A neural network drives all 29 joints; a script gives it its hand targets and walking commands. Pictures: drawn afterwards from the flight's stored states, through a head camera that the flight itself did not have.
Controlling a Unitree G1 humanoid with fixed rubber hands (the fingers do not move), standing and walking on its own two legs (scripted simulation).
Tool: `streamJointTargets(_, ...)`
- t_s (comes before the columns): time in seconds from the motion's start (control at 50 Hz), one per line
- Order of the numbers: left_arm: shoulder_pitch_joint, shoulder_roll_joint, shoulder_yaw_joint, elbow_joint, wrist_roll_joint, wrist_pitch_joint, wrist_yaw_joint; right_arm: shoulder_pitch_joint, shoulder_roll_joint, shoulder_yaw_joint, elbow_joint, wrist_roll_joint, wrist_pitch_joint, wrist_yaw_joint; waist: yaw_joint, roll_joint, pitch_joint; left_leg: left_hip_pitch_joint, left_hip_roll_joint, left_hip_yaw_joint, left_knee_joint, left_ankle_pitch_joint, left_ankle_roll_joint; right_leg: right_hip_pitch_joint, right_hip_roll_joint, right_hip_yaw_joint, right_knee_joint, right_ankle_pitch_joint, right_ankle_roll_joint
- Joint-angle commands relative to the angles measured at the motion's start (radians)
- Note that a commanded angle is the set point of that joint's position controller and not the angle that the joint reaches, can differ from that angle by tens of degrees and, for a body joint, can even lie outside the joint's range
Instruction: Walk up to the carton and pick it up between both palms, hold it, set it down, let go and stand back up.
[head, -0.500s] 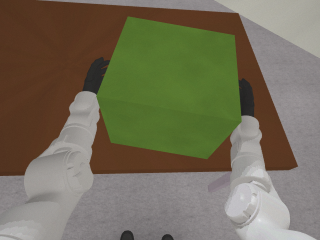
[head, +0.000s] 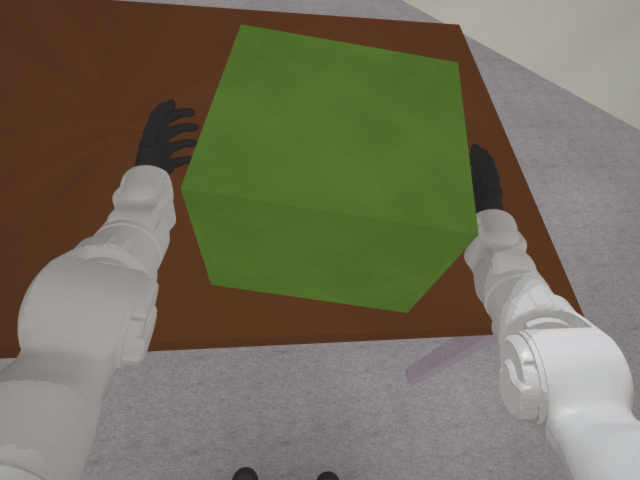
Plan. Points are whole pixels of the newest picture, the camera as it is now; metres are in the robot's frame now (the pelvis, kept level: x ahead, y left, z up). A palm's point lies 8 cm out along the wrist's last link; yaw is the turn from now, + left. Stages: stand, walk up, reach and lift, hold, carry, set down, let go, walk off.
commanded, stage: set down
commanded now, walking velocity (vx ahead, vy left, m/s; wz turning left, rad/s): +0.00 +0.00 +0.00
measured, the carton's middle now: (329, 178) +0.50 -0.03 +0.02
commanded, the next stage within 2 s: none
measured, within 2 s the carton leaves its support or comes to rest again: neither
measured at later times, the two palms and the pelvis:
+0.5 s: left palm (130, 223) +0.42 +0.21 +0.03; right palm (489, 248) +0.39 -0.24 +0.03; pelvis -0.03 -0.01 -0.01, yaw +1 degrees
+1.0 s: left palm (86, 276) +0.35 +0.25 +0.02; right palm (491, 276) +0.35 -0.22 +0.04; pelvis -0.02 +0.00 +0.00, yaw +3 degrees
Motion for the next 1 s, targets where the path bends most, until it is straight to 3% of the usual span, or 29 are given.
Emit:
streamJointTargets(0.0, -0.317, 0.177, -0.083, -0.028, -0.046, -0.025, -0.035, -0.366, -0.252, 0.157, -0.010, 0.173, -0.089, 0.002, 0.048, 0.157, -0.675, 0.545, -0.002, -0.038, 0.106, 0.423, -0.096, 0.149, -0.024, -0.028, 0.070, 0.421, 0.039)
streamJointTargets(0.04, -0.338, 0.169, -0.114, -0.098, -0.071, -0.037, -0.040, -0.393, -0.270, 0.158, -0.001, 0.198, -0.113, 0.013, 0.024, 0.179, -0.738, 0.601, 0.002, -0.049, 0.132, 0.484, -0.112, 0.070, -0.010, -0.045, 0.056, 0.356, 0.033)
streamJointTargets(0.08, -0.295, 0.164, -0.097, -0.157, -0.073, -0.042, -0.049, -0.353, -0.267, 0.193, -0.033, 0.218, -0.148, 0.012, 0.051, 0.188, -0.765, 0.630, 0.004, -0.036, 0.157, 0.588, -0.130, 0.073, -0.007, -0.049, 0.062, 0.402, 0.041)
streamJointTargets(0.1, -0.414, 0.175, -0.129, -0.173, -0.087, -0.048, -0.038, -0.475, -0.324, 0.150, -0.018, 0.216, -0.146, 0.021, 0.010, 0.191, -0.766, 0.660, 0.019, -0.056, 0.167, 0.589, -0.142, -0.022, 0.014, -0.080, 0.068, 0.322, 0.032)
streamJointTargets(0.16, -0.299, 0.149, -0.162, -0.263, -0.123, -0.052, -0.050, -0.372, -0.321, 0.163, -0.050, 0.226, -0.172, 0.033, 0.006, 0.190, -0.778, 0.675, 0.010, -0.063, 0.175, 0.611, -0.150, -0.038, 0.006, -0.083, 0.050, 0.331, 0.031)
streamJointTargets(0.2, -0.367, 0.172, -0.185, -0.338, -0.161, -0.067, -0.045, -0.420, -0.360, 0.111, -0.098, 0.205, -0.176, 0.034, -0.041, 0.177, -0.862, 0.675, 0.006, -0.074, 0.186, 0.597, -0.157, -0.023, 0.014, -0.095, 0.050, 0.322, 0.029)
streamJointTargets(0.24, -0.288, 0.176, -0.136, -0.376, -0.159, -0.071, -0.046, -0.385, -0.342, 0.147, -0.171, 0.214, -0.179, 0.045, 0.012, 0.115, -0.912, 0.664, 0.005, -0.054, 0.196, 0.627, -0.136, 0.014, 0.010, -0.080, 0.061, 0.382, 0.039)
streamJointTargets(0.28, -0.226, 0.230, -0.095, -0.433, -0.135, -0.055, -0.056, -0.307, -0.374, 0.132, -0.232, 0.193, -0.176, 0.029, -0.013, 0.083, -0.984, 0.606, -0.014, -0.061, 0.204, 0.632, -0.116, 0.141, 0.012, -0.068, 0.100, 0.552, 0.051)
streamJointTargets(0.3, -0.166, 0.209, -0.059, -0.485, -0.117, -0.049, -0.060, -0.263, -0.332, 0.174, -0.276, 0.206, -0.178, 0.030, 0.025, 0.064, -1.025, 0.586, -0.026, -0.052, 0.204, 0.653, -0.108, 0.219, 0.004, -0.047, 0.105, 0.621, 0.059)
streamJointTargets(0.36, -0.035, 0.220, 0.011, -0.555, -0.063, -0.019, -0.071, -0.152, -0.319, 0.181, -0.352, 0.223, -0.173, 0.027, 0.054, 0.024, -1.005, 0.520, -0.042, -0.033, 0.154, 0.576, -0.090, 0.382, 0.001, -0.013, 0.101, 0.675, 0.068)
streamJointTargets(0.4, -0.021, 0.229, 0.032, -0.534, -0.018, 0.008, -0.090, -0.146, -0.312, 0.145, -0.346, 0.211, -0.157, 0.011, 0.038, 0.049, -0.926, 0.451, -0.055, -0.036, 0.113, 0.465, -0.077, 0.442, -0.012, 0.004, 0.082, 0.662, 0.070)
streamJointTargets(0.42, -0.120, 0.253, 0.051, -0.466, -0.018, 0.018, -0.089, -0.253, -0.330, 0.120, -0.308, 0.185, -0.122, 0.007, 0.031, -0.004, -0.812, 0.394, -0.049, -0.028, 0.082, 0.341, -0.068, 0.415, -0.016, 0.007, 0.072, 0.550, 0.078)
streamJointTargets(0.44, -0.066, 0.207, 0.035, -0.507, -0.011, 0.029, -0.095, -0.188, -0.305, 0.141, -0.327, 0.202, -0.125, 0.005, 0.033, 0.040, -0.737, 0.399, -0.054, -0.034, 0.051, 0.311, -0.070, 0.419, -0.017, 0.007, 0.055, 0.484, 0.069)
streamJointTargets(0.46, -0.053, 0.221, 0.050, -0.509, -0.005, 0.036, -0.092, -0.188, -0.302, 0.133, -0.383, 0.196, -0.110, 0.005, 0.048, 0.007, -0.694, 0.381, -0.051, -0.030, 0.040, 0.233, -0.060, 0.396, -0.011, 0.010, 0.038, 0.350, 0.066)
streamJointTargets(0.48, -0.113, 0.229, 0.020, -0.534, -0.011, 0.032, -0.090, -0.224, -0.308, 0.109, -0.378, 0.190, -0.090, -0.007, 0.012, 0.020, -0.651, 0.394, -0.047, -0.035, 0.035, 0.172, -0.055, 0.356, -0.008, 0.006, 0.022, 0.265, 0.063)
streamJointTargets(0.52, -0.212, 0.247, -0.027, -0.476, -0.073, 0.006, -0.079, -0.296, -0.294, 0.077, -0.391, 0.160, -0.049, -0.003, 0.017, 0.008, -0.631, 0.316, -0.045, -0.036, 0.018, 0.012, -0.046, 0.277, -0.009, 0.001, 0.017, 0.017, 0.049)
streamJointTargets(0.54, -0.226, 0.267, -0.042, -0.460, -0.090, -0.006, -0.074, -0.312, -0.295, 0.059, -0.395, 0.142, -0.045, -0.011, -0.006, -0.008, -0.606, 0.334, -0.036, -0.042, 0.023, -0.015, -0.045, 0.249, -0.009, -0.008, 0.023, -0.003, 0.043)
streamJointTargets(0.56, -0.190, 0.257, -0.063, -0.398, -0.106, -0.011, -0.079, -0.277, -0.266, 0.065, -0.383, 0.145, -0.038, -0.011, 0.007, -0.015, -0.544, 0.307, -0.043, -0.051, 0.028, -0.055, -0.034, 0.223, -0.023, 0.000, 0.025, -0.046, 0.044)
streamJointTargets(0.6, -0.111, 0.298, -0.042, -0.496, -0.123, -0.017, -0.078, -0.189, -0.258, 0.083, -0.495, 0.172, -0.028, -0.019, 0.019, -0.020, -0.611, 0.345, -0.055, -0.045, 0.038, -0.014, -0.028, 0.319, -0.025, 0.014, 0.036, -0.010, 0.045)
streamJointTargets(0.62, -0.130, 0.284, -0.053, -0.396, -0.123, -0.014, -0.081, -0.186, -0.277, 0.063, -0.367, 0.163, -0.019, -0.014, 0.010, 0.034, -0.517, 0.360, -0.054, -0.060, 0.020, -0.083, -0.043, 0.247, -0.033, -0.008, 0.033, -0.060, 0.038)
streamJointTargets(0.66, -0.023, 0.244, -0.044, -0.387, -0.104, 0.003, -0.096, -0.084, -0.232, 0.125, -0.351, 0.195, -0.007, -0.017, 0.035, 0.004, -0.457, 0.394, -0.055, -0.056, 0.024, -0.048, -0.028, 0.280, -0.034, 0.013, 0.023, -0.067, 0.037)
streamJointTargets(0.68, 0.022, 0.219, -0.048, -0.437, -0.081, 0.030, -0.098, -0.041, -0.238, 0.152, -0.334, 0.229, 0.004, -0.006, 0.059, 0.059, -0.431, 0.461, -0.054, -0.070, 0.003, -0.013, -0.044, 0.287, -0.029, -0.005, 0.018, -0.032, 0.028)
streamJointTargets(0.76, -0.048, 0.202, -0.098, -0.457, -0.067, 0.050, -0.088, -0.117, -0.275, 0.094, -0.261, 0.227, 0.013, 0.002, 0.039, 0.198, -0.323, 0.521, -0.033, -0.098, -0.029, -0.113, -0.080, 0.134, -0.013, -0.043, -0.001, -0.102, -0.002)
streamJointTargets(0.8, 0.099, 0.171, -0.087, -0.563, -0.079, 0.044, -0.082, -0.012, -0.243, 0.120, -0.397, 0.223, -0.015, 0.009, 0.060, 0.156, -0.361, 0.572, -0.030, -0.100, -0.029, -0.054, -0.081, 0.172, -0.015, -0.044, -0.010, -0.041, 0.004)
streamJointTargets(0.82, 0.001, 0.211, -0.085, -0.584, -0.088, 0.047, -0.089, -0.077, -0.248, 0.099, -0.425, 0.201, -0.014, -0.002, 0.031, 0.140, -0.395, 0.571, -0.032, -0.090, -0.010, -0.030, -0.079, 0.172, -0.015, -0.041, -0.017, -0.021, 0.009)
streamJointTargets(0.84, 0.121, 0.207, -0.067, -0.668, -0.089, 0.038, -0.081, 0.035, -0.257, 0.107, -0.477, 0.210, -0.043, 0.002, 0.045, 0.138, -0.449, 0.613, -0.034, -0.088, -0.001, 0.056, -0.086, 0.201, -0.006, -0.047, -0.017, 0.056, 0.013)
streamJointTargets(0.92, 0.234, 0.226, 0.037, -0.749, -0.040, 0.049, -0.082, 0.162, -0.278, 0.042, -0.508, 0.168, -0.069, -0.012, 0.041, 0.116, -0.484, 0.698, -0.033, -0.091, 0.006, 0.211, -0.099, 0.279, 0.014, -0.038, -0.042, 0.187, 0.015)
streamJointTargets(0.94, 0.156, 0.229, 0.041, -0.740, -0.041, 0.057, -0.085, 0.116, -0.292, 0.005, -0.473, 0.149, -0.059, -0.017, 0.010, 0.115, -0.489, 0.664, -0.037, -0.090, 0.012, 0.212, -0.103, 0.266, 0.013, -0.034, -0.041, 0.182, 0.017)
streamJointTargets(0.98, 0.242, 0.215, 0.052, -0.836, -0.035, 0.051, -0.084, 0.179, -0.286, 0.018, -0.518, 0.163, -0.065, -0.012, 0.020, 0.110, -0.500, 0.710, -0.038, -0.089, 0.001, 0.268, -0.105, 0.294, 0.016, -0.028, -0.055, 0.209, 0.016)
